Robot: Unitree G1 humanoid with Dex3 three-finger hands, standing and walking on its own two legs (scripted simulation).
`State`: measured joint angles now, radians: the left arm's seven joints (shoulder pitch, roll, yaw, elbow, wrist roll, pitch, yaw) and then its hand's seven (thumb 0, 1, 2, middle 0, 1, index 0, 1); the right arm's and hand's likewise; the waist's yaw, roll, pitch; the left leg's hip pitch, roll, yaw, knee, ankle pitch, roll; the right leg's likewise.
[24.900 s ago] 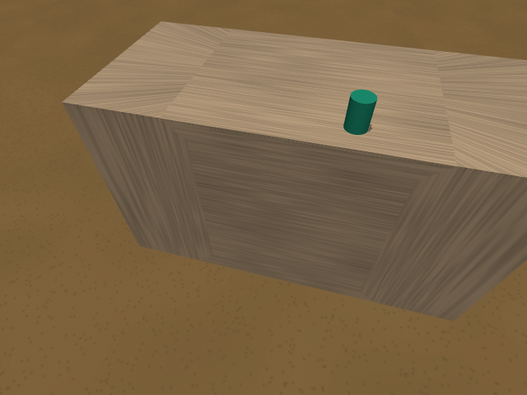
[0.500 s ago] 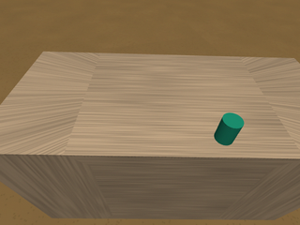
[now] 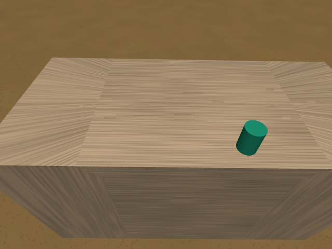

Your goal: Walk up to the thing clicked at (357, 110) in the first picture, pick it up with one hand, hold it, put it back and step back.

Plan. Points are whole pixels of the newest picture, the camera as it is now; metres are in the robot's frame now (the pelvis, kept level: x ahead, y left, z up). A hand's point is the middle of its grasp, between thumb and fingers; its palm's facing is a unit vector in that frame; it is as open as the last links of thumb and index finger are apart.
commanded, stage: home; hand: right
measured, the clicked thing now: (250, 138) +0.42 -0.24 +0.01
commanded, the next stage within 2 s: stand in 1.04 s
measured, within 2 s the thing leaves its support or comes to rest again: neither
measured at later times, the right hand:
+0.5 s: hand out of the picture +0.08 -0.25 -0.15, palm faces -0.06 +0.93 -0.36, open 17.3 cm
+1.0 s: hand out of the picture +0.08 -0.24 -0.15, palm faces -0.04 +0.93 -0.36, open 17.4 cm
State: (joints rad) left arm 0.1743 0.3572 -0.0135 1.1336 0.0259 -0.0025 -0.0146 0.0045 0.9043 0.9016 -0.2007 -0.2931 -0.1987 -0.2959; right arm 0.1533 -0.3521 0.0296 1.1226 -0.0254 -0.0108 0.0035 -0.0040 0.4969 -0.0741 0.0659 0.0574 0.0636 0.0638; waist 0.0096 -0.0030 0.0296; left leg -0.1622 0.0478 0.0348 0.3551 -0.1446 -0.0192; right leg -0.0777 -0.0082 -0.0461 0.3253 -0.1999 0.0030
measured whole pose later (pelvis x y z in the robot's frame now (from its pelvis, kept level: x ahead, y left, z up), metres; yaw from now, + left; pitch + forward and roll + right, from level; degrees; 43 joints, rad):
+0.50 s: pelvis +0.01 +0.01 +0.00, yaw +0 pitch -3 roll +0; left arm 0.14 0.36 -0.01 1.14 0.02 0.00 -0.01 0.00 0.90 0.90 -0.20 -0.29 -0.20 -0.30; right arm 0.12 -0.35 0.03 1.12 -0.02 -0.01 0.00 0.00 0.51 -0.07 0.06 0.06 0.06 0.06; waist 0.01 -0.01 0.04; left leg -0.15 0.04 0.04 0.35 -0.15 -0.01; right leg -0.06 -0.02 -0.04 0.31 -0.20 0.02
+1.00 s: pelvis +0.01 +0.01 +0.00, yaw +0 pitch -2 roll +0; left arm 0.14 0.35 -0.01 1.14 0.02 0.00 -0.01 0.00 0.90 0.90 -0.20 -0.29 -0.20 -0.30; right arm 0.12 -0.35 0.01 1.14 -0.02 -0.01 0.00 0.00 0.53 -0.06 0.06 0.05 0.06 0.06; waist 0.01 -0.01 0.04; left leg -0.14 0.02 0.04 0.33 -0.15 0.00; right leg -0.05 -0.03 -0.04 0.29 -0.20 0.02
